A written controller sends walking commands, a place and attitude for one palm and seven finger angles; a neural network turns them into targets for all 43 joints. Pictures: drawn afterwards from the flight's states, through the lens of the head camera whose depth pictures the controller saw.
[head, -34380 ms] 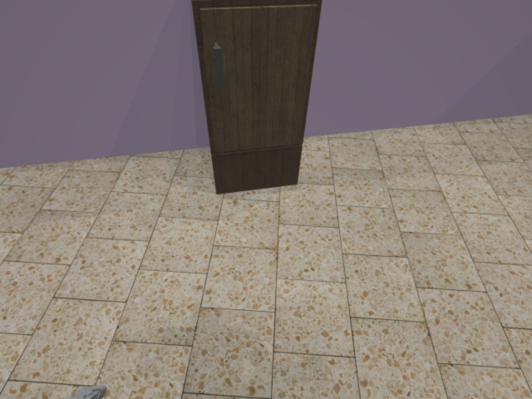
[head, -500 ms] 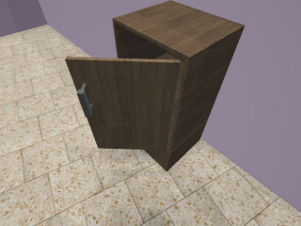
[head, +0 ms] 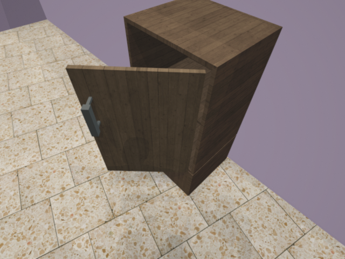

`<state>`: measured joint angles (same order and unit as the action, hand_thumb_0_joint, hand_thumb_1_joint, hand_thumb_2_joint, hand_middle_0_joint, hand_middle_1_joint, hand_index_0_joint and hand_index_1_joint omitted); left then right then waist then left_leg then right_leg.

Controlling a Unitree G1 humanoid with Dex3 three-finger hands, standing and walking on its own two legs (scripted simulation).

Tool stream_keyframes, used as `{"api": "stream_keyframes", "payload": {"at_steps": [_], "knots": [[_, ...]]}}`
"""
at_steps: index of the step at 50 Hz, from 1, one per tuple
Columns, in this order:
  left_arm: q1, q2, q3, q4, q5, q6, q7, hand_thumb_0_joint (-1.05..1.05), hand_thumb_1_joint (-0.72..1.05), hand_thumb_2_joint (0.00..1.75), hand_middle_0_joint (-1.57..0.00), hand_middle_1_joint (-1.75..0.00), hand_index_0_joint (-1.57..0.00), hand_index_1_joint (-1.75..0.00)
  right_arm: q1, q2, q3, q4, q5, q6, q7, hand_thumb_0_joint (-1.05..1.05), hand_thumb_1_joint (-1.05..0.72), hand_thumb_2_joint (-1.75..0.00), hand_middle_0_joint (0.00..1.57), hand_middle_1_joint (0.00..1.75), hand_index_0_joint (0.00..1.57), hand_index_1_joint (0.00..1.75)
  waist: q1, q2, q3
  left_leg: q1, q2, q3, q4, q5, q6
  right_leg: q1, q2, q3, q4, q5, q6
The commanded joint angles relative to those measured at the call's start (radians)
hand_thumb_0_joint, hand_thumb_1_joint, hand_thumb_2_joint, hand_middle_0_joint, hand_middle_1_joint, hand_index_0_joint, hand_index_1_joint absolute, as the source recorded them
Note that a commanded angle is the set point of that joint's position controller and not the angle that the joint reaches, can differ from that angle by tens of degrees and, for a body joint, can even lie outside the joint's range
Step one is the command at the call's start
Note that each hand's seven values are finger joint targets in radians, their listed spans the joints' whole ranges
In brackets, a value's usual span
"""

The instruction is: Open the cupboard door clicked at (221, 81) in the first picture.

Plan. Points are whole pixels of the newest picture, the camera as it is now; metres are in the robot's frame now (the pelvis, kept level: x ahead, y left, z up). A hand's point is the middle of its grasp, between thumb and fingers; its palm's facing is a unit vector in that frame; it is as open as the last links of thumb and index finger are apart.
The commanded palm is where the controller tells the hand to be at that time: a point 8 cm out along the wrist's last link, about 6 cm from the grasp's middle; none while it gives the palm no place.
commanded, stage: come to a stop and stand still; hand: left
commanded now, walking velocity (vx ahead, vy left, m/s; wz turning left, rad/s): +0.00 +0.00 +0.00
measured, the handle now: (92, 116) +0.54 +0.30 -0.05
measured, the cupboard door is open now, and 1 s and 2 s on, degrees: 45 45 45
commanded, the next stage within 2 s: look again from close up in 0.36 s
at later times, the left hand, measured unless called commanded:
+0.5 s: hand out of the picture +0.00 +0.17 -0.18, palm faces +0.01 -0.98 -0.18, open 7.4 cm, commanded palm none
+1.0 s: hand out of the picture +0.00 +0.21 -0.18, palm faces -0.04 -0.97 -0.22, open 7.4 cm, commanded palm none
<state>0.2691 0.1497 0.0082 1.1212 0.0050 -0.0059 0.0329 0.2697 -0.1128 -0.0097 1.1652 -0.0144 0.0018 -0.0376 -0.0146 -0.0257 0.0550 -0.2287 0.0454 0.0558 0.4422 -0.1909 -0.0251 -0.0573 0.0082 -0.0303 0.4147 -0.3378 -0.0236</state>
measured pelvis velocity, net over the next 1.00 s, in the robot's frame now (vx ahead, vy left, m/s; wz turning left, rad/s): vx -0.02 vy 0.03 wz -0.03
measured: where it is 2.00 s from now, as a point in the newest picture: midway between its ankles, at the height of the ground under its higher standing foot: outside the picture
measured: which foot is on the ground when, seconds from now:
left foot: down 0.00-1.00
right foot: down 0.00-1.00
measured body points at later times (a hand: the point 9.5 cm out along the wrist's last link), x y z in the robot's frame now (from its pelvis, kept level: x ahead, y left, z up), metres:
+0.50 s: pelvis +0.01 +0.00 +0.00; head +0.03 +0.01 +0.45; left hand +0.00 +0.22 -0.16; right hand +0.03 -0.23 -0.16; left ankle +0.03 +0.14 -0.74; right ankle -0.07 -0.10 -0.74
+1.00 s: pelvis -0.02 +0.03 -0.01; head +0.00 +0.03 +0.44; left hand +0.00 +0.26 -0.16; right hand -0.01 -0.20 -0.16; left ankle +0.03 +0.14 -0.74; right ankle -0.07 -0.10 -0.74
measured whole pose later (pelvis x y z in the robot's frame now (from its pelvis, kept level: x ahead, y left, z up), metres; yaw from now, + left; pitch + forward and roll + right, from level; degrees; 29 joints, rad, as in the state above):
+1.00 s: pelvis -0.02 +0.03 -0.01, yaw -2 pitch +0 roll +0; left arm 0.30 0.20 -0.02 1.04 0.02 0.00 0.03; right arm 0.27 -0.17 0.00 1.06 -0.02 0.00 -0.01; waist -0.01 -0.01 0.04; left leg -0.30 0.02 0.09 0.51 -0.21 0.02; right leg -0.16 -0.02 0.01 0.53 -0.36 0.01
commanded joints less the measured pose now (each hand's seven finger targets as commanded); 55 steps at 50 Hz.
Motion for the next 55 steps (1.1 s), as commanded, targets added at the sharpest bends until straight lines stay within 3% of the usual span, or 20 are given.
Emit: {"api": "stream_keyframes", "payload": {"at_steps": [1, 12, 22, 23, 24, 25, 26, 28, 29, 31, 35, 37, 40, 43, 49, 52, 55], "knots": [[0.089, 0.079, 0.018, -0.016, 0.002, -0.01, 0.01, 0.0, 0.9, 0.9, -0.2, -0.3, -0.2, -0.3, 0.059, -0.113, -0.019, -0.026, 0.001, -0.016, -0.007, 0.0, -0.9, -0.9, 0.2, 0.3, 0.2, 0.3, 0.012, 0.022, 0.003, 0.093, 0.069, -0.061, -0.036, 0.224, 0.032, -0.1, -0.113, 0.071, -0.09, 0.303, -0.011], [0.098, 0.085, 0.015, -0.009, 0.004, -0.012, 0.012, 0.0, 0.9, 0.9, -0.2, -0.3, -0.2, -0.3, 0.028, -0.128, -0.018, -0.034, 0.001, -0.018, -0.011, 0.0, -0.9, -0.9, 0.2, 0.3, 0.2, 0.3, 0.009, 0.024, 0.005, 0.12, 0.065, -0.057, -0.027, 0.273, 0.032, -0.086, -0.12, 0.067, -0.093, 0.388, -0.002], [0.103, 0.087, 0.012, -0.004, 0.004, -0.011, 0.011, 0.0, 0.9, 0.9, -0.2, -0.3, -0.2, -0.3, 0.016, -0.133, -0.016, -0.036, 0.001, -0.017, -0.01, 0.0, -0.9, -0.9, 0.2, 0.3, 0.2, 0.3, 0.011, 0.006, 0.011, 0.121, 0.064, -0.057, -0.039, 0.249, 0.03, -0.075, -0.122, 0.064, -0.106, 0.381, -0.001], [0.169, 0.102, 0.005, -0.003, 0.028, -0.051, 0.052, 0.0, 0.9, 0.9, -0.2, -0.3, -0.2, -0.3, -0.067, -0.161, -0.015, -0.122, 0.011, -0.036, 0.008, 0.0, -0.9, -0.9, 0.2, 0.3, 0.2, 0.3, 0.036, 0.074, 0.025, 0.084, 0.054, -0.004, 0.203, 0.372, 0.021, -0.18, -0.155, 0.144, -0.082, 0.794, 0.041], [0.115, 0.147, 0.019, -0.058, 0.025, -0.054, 0.047, 0.0, 0.9, 0.9, -0.2, -0.3, -0.2, -0.3, 0.013, -0.111, -0.011, -0.144, 0.003, -0.031, 0.017, 0.0, -0.9, -0.9, 0.2, 0.3, 0.2, 0.3, -0.025, 0.061, -0.019, 0.0, 0.04, -0.032, 0.166, 0.105, 0.041, -0.09, -0.184, 0.121, -0.018, 0.765, -0.003], [0.091, 0.139, 0.012, -0.068, 0.018, -0.052, 0.038, 0.0, 0.9, 0.9, -0.2, -0.3, -0.2, -0.3, 0.017, -0.112, -0.013, -0.137, 0.001, -0.027, 0.012, 0.0, -0.9, -0.9, 0.2, 0.3, 0.2, 0.3, -0.018, 0.087, -0.021, 0.004, 0.032, -0.02, 0.131, 0.069, 0.048, -0.092, -0.17, 0.117, 0.018, 0.738, -0.022], [0.093, 0.142, 0.016, -0.071, 0.02, -0.057, 0.037, 0.0, 0.9, 0.9, -0.2, -0.3, -0.2, -0.3, 0.048, -0.115, -0.011, -0.14, -0.003, -0.033, 0.014, 0.0, -0.9, -0.9, 0.2, 0.3, 0.2, 0.3, -0.017, 0.08, -0.09, 0.026, 0.033, -0.018, 0.123, 0.192, 0.048, -0.046, -0.152, 0.089, 0.065, 0.796, -0.025], [0.115, 0.122, 0.015, -0.084, 0.01, -0.052, 0.036, 0.0, 0.9, 0.9, -0.2, -0.3, -0.2, -0.3, 0.06, -0.146, -0.013, -0.157, 0.003, -0.034, 0.01, 0.0, -0.9, -0.9, 0.2, 0.3, 0.2, 0.3, -0.011, -0.013, -0.147, 0.062, 0.056, -0.042, 0.142, 0.313, 0.066, -0.041, -0.113, 0.063, 0.086, 0.677, -0.022], [0.117, 0.11, 0.012, -0.087, 0.009, -0.045, 0.035, 0.0, 0.9, 0.9, -0.2, -0.3, -0.2, -0.3, 0.055, -0.154, -0.014, -0.162, 0.004, -0.035, 0.009, 0.0, -0.9, -0.9, 0.2, 0.3, 0.2, 0.3, -0.006, -0.014, -0.138, 0.067, 0.064, -0.047, 0.136, 0.342, 0.066, -0.062, -0.105, 0.06, 0.085, 0.594, -0.021], [0.111, 0.1, 0.008, -0.098, 0.011, -0.032, 0.032, 0.0, 0.9, 0.9, -0.2, -0.3, -0.2, -0.3, 0.04, -0.152, -0.012, -0.166, 0.001, -0.034, 0.007, 0.0, -0.9, -0.9, 0.2, 0.3, 0.2, 0.3, 0.005, 0.043, -0.075, 0.052, 0.069, -0.054, 0.113, 0.345, 0.068, -0.109, -0.089, 0.059, 0.073, 0.426, -0.019], [0.09, 0.11, 0.002, -0.111, 0.01, -0.01, 0.023, 0.0, 0.9, 0.9, -0.2, -0.3, -0.2, -0.3, 0.016, -0.161, -0.011, -0.177, 0.0, -0.02, 0.011, 0.0, -0.9, -0.9, 0.2, 0.3, 0.2, 0.3, 0.01, -0.003, 0.047, -0.022, 0.067, -0.083, 0.025, 0.084, 0.072, -0.197, -0.069, 0.072, 0.022, 0.098, -0.015], [0.084, 0.123, 0.001, -0.115, 0.011, -0.007, 0.019, 0.0, 0.9, 0.9, -0.2, -0.3, -0.2, -0.3, 0.011, -0.164, -0.009, -0.174, -0.002, -0.02, 0.015, 0.0, -0.9, -0.9, 0.2, 0.3, 0.2, 0.3, 0.014, 0.025, 0.061, -0.033, 0.06, -0.086, 0.0, 0.035, 0.071, -0.206, -0.069, 0.075, 0.018, 0.049, -0.014], [0.076, 0.131, -0.001, -0.119, 0.011, -0.001, 0.013, 0.0, 0.9, 0.9, -0.2, -0.3, -0.2, -0.3, 0.004, -0.172, -0.014, -0.176, -0.003, -0.015, 0.019, 0.0, -0.9, -0.9, 0.2, 0.3, 0.2, 0.3, 0.015, 0.022, 0.094, -0.059, 0.058, -0.102, -0.058, -0.135, 0.069, -0.25, -0.065, 0.082, -0.009, -0.086, -0.015], [0.081, 0.141, 0.0, -0.123, 0.012, 0.0, 0.009, 0.0, 0.9, 0.9, -0.2, -0.3, -0.2, -0.3, 0.007, -0.181, -0.014, -0.174, -0.005, -0.016, 0.021, 0.0, -0.9, -0.9, 0.2, 0.3, 0.2, 0.3, 0.018, 0.036, 0.065, -0.059, 0.061, -0.113, -0.085, -0.18, 0.071, -0.238, -0.065, 0.081, -0.004, -0.085, -0.014], [0.089, 0.153, 0.0, -0.111, 0.01, -0.011, 0.005, 0.0, 0.9, 0.9, -0.2, -0.3, -0.2, -0.3, 0.008, -0.191, -0.015, -0.159, 0.0, -0.03, 0.019, 0.0, -0.9, -0.9, 0.2, 0.3, 0.2, 0.3, 0.021, 0.038, -0.027, 0.017, 0.07, -0.093, -0.058, -0.032, 0.072, -0.204, -0.081, 0.09, -0.008, 0.03, -0.012], [0.082, 0.161, 0.002, -0.103, 0.011, -0.015, 0.004, 0.0, 0.9, 0.9, -0.2, -0.3, -0.2, -0.3, 0.008, -0.194, -0.016, -0.148, 0.003, -0.035, 0.016, 0.0, -0.9, -0.9, 0.2, 0.3, 0.2, 0.3, 0.019, 0.029, -0.032, 0.038, 0.07, -0.079, -0.035, 0.057, 0.071, -0.198, -0.087, 0.097, -0.011, 0.095, -0.009], [0.086, 0.163, 0.005, -0.092, 0.01, -0.016, 0.004, 0.0, 0.9, 0.9, -0.2, -0.3, -0.2, -0.3, 0.009, -0.188, -0.014, -0.137, 0.005, -0.034, 0.017, 0.0, -0.9, -0.9, 0.2, 0.3, 0.2, 0.3, 0.023, 0.038, -0.036, 0.041, 0.059, -0.061, -0.018, 0.066, 0.065, -0.186, -0.101, 0.109, -0.015, 0.11, -0.013]]}}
